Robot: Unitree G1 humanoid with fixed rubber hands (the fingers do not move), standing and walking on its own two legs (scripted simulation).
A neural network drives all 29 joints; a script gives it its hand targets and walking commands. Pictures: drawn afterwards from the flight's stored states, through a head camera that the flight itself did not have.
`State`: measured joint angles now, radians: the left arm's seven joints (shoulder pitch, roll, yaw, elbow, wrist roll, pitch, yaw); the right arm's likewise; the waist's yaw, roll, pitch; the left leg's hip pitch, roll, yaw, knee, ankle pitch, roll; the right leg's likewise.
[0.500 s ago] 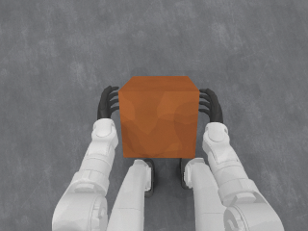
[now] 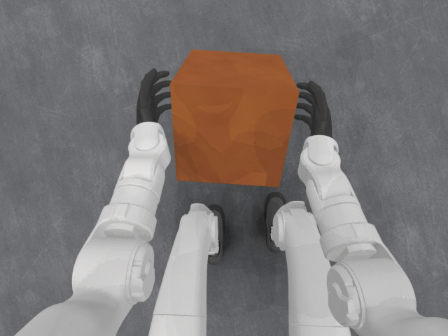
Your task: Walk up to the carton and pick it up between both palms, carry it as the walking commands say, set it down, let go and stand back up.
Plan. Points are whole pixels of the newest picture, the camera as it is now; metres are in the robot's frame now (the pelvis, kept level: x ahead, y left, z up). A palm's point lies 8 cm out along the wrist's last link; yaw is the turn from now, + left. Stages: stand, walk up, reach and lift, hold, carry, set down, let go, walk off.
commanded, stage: set down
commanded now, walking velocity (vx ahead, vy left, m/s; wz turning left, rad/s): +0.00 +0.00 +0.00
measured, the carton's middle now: (232, 113) +0.47 +0.04 -0.27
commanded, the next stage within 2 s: none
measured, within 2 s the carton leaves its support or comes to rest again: neither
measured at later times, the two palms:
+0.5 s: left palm (165, 104) +0.47 +0.17 -0.21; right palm (307, 112) +0.46 -0.11 -0.23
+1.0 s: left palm (175, 102) +0.50 +0.17 -0.30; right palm (299, 107) +0.49 -0.12 -0.32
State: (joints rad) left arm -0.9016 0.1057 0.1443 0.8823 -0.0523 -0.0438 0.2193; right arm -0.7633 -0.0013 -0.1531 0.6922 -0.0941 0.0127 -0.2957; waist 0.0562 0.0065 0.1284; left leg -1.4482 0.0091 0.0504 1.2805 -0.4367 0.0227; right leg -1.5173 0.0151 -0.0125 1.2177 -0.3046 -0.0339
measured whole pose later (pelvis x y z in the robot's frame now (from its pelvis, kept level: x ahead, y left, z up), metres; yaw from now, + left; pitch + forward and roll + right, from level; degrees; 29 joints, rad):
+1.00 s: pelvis -0.02 +0.00 -0.17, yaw +1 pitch +42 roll +2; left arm -1.29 0.15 0.29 0.94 0.04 0.20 0.15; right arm -1.14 -0.03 -0.40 0.70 -0.08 0.21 -0.25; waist 0.05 -0.01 0.14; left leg -2.03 0.01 0.05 1.91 -0.61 0.02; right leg -2.12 0.02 -0.01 1.84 -0.45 -0.03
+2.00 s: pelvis +0.00 +0.01 -0.21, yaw +1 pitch +41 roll +0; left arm -1.51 0.24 0.44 0.91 0.14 0.22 -0.04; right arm -1.40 -0.10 -0.53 0.74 -0.09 0.19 -0.01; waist 0.02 -0.03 0.34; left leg -2.09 -0.01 0.05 2.09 -0.70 0.03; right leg -2.18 0.02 -0.01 2.01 -0.54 -0.02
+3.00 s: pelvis +0.01 +0.01 -0.21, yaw +2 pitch +42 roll +1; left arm -1.52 0.24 0.50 0.89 0.17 0.20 -0.08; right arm -1.44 -0.10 -0.56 0.74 -0.14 0.17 0.03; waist 0.01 -0.02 0.35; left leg -2.09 -0.02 0.04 2.09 -0.74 0.03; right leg -2.18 0.02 -0.01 2.03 -0.58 -0.02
